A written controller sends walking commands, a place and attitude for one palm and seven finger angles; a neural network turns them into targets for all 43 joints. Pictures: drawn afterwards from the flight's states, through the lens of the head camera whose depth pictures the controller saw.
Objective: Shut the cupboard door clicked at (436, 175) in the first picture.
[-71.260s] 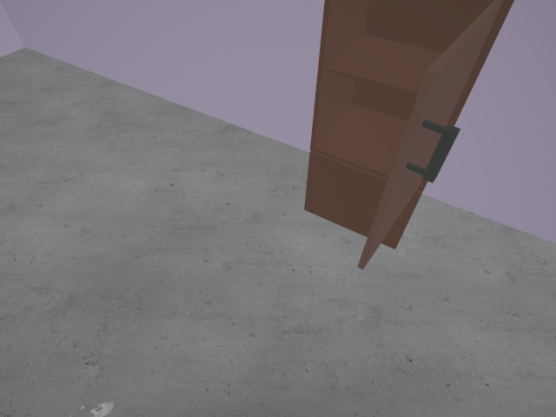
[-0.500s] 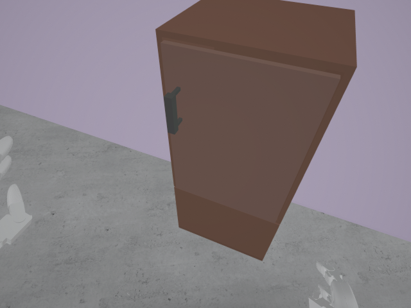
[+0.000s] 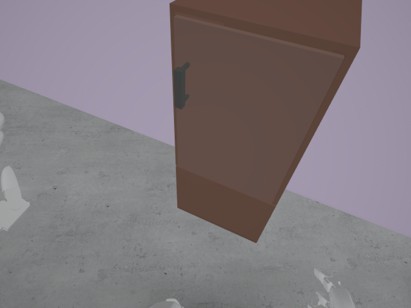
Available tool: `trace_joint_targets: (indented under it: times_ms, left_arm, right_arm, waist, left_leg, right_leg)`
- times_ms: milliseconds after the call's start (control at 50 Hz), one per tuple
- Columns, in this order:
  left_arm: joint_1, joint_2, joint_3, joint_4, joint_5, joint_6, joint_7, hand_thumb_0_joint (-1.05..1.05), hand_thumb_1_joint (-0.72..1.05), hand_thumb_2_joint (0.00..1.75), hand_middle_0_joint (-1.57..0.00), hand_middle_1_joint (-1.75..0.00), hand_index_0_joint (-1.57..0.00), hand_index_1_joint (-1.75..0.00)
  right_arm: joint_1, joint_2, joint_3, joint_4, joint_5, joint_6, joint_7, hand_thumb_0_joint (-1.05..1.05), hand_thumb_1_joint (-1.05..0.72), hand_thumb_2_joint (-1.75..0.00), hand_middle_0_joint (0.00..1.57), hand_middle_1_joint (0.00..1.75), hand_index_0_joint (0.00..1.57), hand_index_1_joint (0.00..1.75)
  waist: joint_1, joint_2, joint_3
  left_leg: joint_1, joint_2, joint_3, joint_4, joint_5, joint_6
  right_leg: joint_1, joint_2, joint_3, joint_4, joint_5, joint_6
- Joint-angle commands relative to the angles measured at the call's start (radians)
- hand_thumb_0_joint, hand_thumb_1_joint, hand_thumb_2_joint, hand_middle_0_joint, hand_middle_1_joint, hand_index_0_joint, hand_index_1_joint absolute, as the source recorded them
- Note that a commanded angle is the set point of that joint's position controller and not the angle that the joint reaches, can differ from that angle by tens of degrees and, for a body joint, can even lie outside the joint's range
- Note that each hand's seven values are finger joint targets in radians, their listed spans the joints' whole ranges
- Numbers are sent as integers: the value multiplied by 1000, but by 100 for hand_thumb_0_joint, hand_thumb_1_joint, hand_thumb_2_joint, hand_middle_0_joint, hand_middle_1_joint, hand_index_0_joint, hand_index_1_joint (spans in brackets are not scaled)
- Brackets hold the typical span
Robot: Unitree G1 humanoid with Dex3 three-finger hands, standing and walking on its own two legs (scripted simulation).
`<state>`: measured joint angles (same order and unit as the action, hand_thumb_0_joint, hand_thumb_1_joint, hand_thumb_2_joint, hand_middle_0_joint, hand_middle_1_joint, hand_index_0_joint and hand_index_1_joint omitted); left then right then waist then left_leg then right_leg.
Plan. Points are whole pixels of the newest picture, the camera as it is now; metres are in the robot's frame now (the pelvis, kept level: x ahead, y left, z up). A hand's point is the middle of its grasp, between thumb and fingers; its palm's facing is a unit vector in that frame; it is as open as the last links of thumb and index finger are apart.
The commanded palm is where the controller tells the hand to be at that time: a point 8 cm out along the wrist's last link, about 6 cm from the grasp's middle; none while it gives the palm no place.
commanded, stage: step back with the hand held close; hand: left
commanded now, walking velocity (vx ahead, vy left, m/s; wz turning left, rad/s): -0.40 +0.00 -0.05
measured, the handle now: (183, 85) +0.68 +0.09 +0.07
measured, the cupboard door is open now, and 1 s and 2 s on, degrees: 0 0 0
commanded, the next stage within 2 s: stop stepping back and stand still in 0.32 s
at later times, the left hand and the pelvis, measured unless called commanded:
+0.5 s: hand out of the picture +0.10 +0.25 +0.20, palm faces +0.32 -0.87 -0.37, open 7.4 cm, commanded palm +0.04 +0.31 +0.20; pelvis -0.12 +0.02 +0.00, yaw -3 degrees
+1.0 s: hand out of the picture -0.05 +0.34 +0.23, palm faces +0.33 -0.80 -0.50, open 7.4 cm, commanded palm -0.08 +0.39 +0.20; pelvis -0.26 +0.11 +0.01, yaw -7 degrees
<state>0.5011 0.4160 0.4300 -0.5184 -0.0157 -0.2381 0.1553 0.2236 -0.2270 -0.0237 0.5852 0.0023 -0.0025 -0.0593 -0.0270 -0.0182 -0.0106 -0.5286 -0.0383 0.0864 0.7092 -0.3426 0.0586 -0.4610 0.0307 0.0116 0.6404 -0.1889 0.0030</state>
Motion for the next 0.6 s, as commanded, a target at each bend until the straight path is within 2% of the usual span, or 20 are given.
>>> trace_joint_targets:
  times_ms: [0, 40, 60, 80, 160, 220, 280, 320, 340, 360, 380, 400, 420, 440, 460, 480, 520, 540, 560, 580]
  left_arm:
    - [-6, 228, 170, -234, -10, -73, 37, 0, 90, 90, -20, -30, -20, -30]
    - [-8, 210, 192, -235, -2, -80, 36, 0, 90, 90, -20, -30, -20, -30]
    - [-32, 222, 203, -242, -8, -76, 31, 0, 90, 90, -20, -30, -20, -30]
    - [-61, 240, 213, -271, -15, -78, 26, 0, 90, 90, -20, -30, -20, -30]
    - [20, 177, 160, -180, -48, -70, 9, 0, 90, 90, -20, -30, -20, -30]
    - [-37, 166, 110, -220, -59, -70, -2, 0, 90, 90, -20, -30, -20, -30]
    - [-112, 165, 79, -261, -57, -87, -5, 0, 90, 90, -20, -30, -20, -30]
    - [-122, 239, 139, -283, -46, -98, 9, 0, 90, 90, -20, -30, -20, -30]
    - [-168, 255, 144, -306, -41, -106, 17, 0, 90, 90, -20, -30, -20, -30]
    - [-205, 249, 126, -297, -38, -107, 17, 0, 90, 90, -20, -30, -20, -30]
    - [-183, 232, 112, -279, -38, -90, 6, 0, 90, 90, -20, -30, -20, -30]
    - [-152, 249, 135, -266, -44, -68, -3, 0, 90, 90, -20, -30, -20, -30]
    - [-96, 277, 176, -243, -51, -46, -11, 0, 90, 90, -20, -30, -20, -30]
    - [-32, 228, 158, -188, -69, -39, -24, 0, 90, 90, -20, -30, -20, -30]
    - [-19, 245, 176, -191, -75, -31, -28, 0, 90, 90, -20, -30, -20, -30]
    - [15, 272, 216, -184, -76, -21, -25, 0, 90, 90, -20, -30, -20, -30]
    - [72, 316, 257, -194, -82, -7, -20, 0, 90, 90, -20, -30, -20, -30]
    - [74, 292, 214, -243, -85, -8, -24, 0, 90, 90, -20, -30, -20, -30]
    - [13, 281, 188, -280, -76, 1, -22, 0, 90, 90, -20, -30, -20, -30]
    - [-128, 260, 156, -311, -59, 3, -11, 0, 90, 90, -20, -30, -20, -30]
  right_arm:
    - [-75, -120, -43, -164, 5, -57, -10, 0, -90, -90, 20, 30, 20, 30]
    - [-99, -144, -44, -164, 0, -78, -26, 0, -90, -90, 20, 30, 20, 30]
    - [-108, -134, -50, -159, -4, -91, -28, 0, -90, -90, 20, 30, 20, 30]
    - [-99, -126, -59, -146, -8, -106, -27, 0, -90, -90, 20, 30, 20, 30]
    - [-106, -117, -58, -119, -3, -147, -8, 0, -90, -90, 20, 30, 20, 30]
    - [-101, -109, -40, -87, -8, -168, -2, 0, -90, -90, 20, 30, 20, 30]
    - [-98, -105, -35, -53, -15, -167, 13, 0, -90, -90, 20, 30, 20, 30]
    - [-88, -82, -32, -34, -21, -151, 18, 0, -90, -90, 20, 30, 20, 30]
    - [-110, -68, -21, -37, -23, -152, 12, 0, -90, -90, 20, 30, 20, 30]
    - [-121, -64, -24, -32, -12, -161, 2, 0, -90, -90, 20, 30, 20, 30]
    - [-115, -78, -43, -41, 4, -161, -8, 0, -90, -90, 20, 30, 20, 30]
    - [-126, -88, -44, -64, 9, -153, -15, 0, -90, -90, 20, 30, 20, 30]
    - [-128, -96, -47, -81, 5, -150, -16, 0, -90, -90, 20, 30, 20, 30]
    - [-134, -83, -37, -105, 12, -142, -12, 0, -90, -90, 20, 30, 20, 30]
    - [-151, -101, -34, -131, 11, -131, -11, 0, -90, -90, 20, 30, 20, 30]
    - [-153, -106, -30, -143, 7, -119, -16, 0, -90, -90, 20, 30, 20, 30]
    - [-105, -94, -32, -133, 1, -102, -19, 0, -90, -90, 20, 30, 20, 30]
    - [-71, -80, -38, -117, 4, -95, -20, 0, -90, -90, 20, 30, 20, 30]
    - [-67, -86, -44, -97, 6, -91, -20, 0, -90, -90, 20, 30, 20, 30]
    - [-70, -85, -29, -86, -4, -95, -19, 0, -90, -90, 20, 30, 20, 30]
  waist:
    - [-4, 44, -115]
    - [9, 261, -114]
    - [16, 278, -129]
    - [14, 220, -154]
    - [27, 193, -135]
    - [29, 216, -160]
    - [34, 199, -229]
    - [29, 81, -253]
    - [29, 10, -255]
    - [15, -38, -276]
    - [-5, -57, -271]
    - [-4, 27, -269]
    - [9, 96, -266]
    - [12, 168, -188]
    - [14, 227, -115]
    - [22, 244, -85]
    - [25, 80, -106]
    - [18, -122, -69]
    - [6, -258, 24]
    - [-30, -210, 98]
  left_leg:
    - [6, 146, -238, -221, -234, 19]
    - [-250, 322, -411, -501, -458, 81]
    - [-289, 387, -447, -563, -427, 92]
    - [-223, 398, -426, -557, -351, 86]
    - [-37, 367, -286, -564, -282, 12]
    - [154, 334, -244, -584, -179, -41]
    - [313, 277, -167, -511, -52, -153]
    - [422, 175, -33, -244, 148, -149]
    - [478, 134, 7, -147, 209, -133]
    - [516, 107, 6, -136, 249, -119]
    - [566, 108, -25, -132, 354, -93]
    - [593, 138, -48, -172, 480, -75]
    - [568, 154, -87, -258, 348, -69]
    - [453, 168, -115, -373, 69, -79]
    - [336, 155, -128, -443, -208, -127]
    - [290, 131, -110, -416, -314, -181]
    - [408, 48, -30, -66, -165, -206]
    - [455, 31, -75, 287, -49, -186]
    - [384, 61, -198, 568, -17, -145]
    - [267, 116, -218, 492, -36, -109]
  right_leg:
    - [60, -119, 197, -139, -233, -50]
    - [303, 29, 45, 199, -130, 2]
    - [351, 61, 15, 339, -161, 15]
    - [321, 66, 26, 407, -216, 15]
    - [225, 61, -41, 304, -344, 4]
    - [214, 61, -58, 0, -379, -5]
    - [223, 36, -31, -283, -287, -36]
    - [88, -116, 129, -389, -179, -99]
    - [9, -192, 164, -382, 0, -103]
    - [-14, -195, 119, -327, 99, -80]
    - [-37, -141, 58, -265, 130, -43]
    - [-43, -84, 7, -206, 107, -9]
    - [-12, -22, -52, -174, -107, -3]
    - [29, 27, -87, -187, -353, -19]
    - [45, 62, -102, -200, -513, -53]
    - [25, 73, -121, -214, -580, -85]
    - [-157, -37, -32, -319, -637, -151]
    - [-348, -185, 137, -400, -705, -207]
    - [-504, -324, 290, -442, -762, -273]
    - [-425, -318, 221, -406, -668, -249]
